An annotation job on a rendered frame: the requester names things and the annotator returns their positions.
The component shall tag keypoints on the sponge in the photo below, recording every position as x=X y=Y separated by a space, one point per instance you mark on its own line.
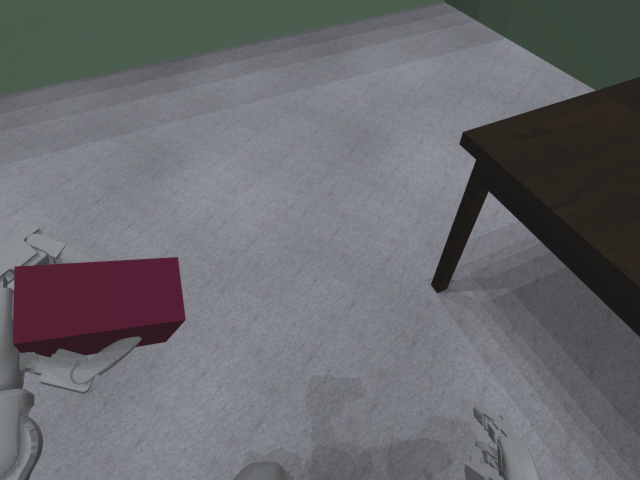
x=85 y=307

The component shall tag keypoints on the robot left hand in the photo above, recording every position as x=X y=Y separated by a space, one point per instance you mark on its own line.
x=64 y=369

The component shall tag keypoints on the robot right hand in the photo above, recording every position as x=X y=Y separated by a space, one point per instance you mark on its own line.
x=511 y=461

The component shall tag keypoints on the robot left forearm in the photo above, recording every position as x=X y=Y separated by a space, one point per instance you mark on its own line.
x=21 y=439

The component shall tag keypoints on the table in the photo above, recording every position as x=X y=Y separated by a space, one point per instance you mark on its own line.
x=570 y=173

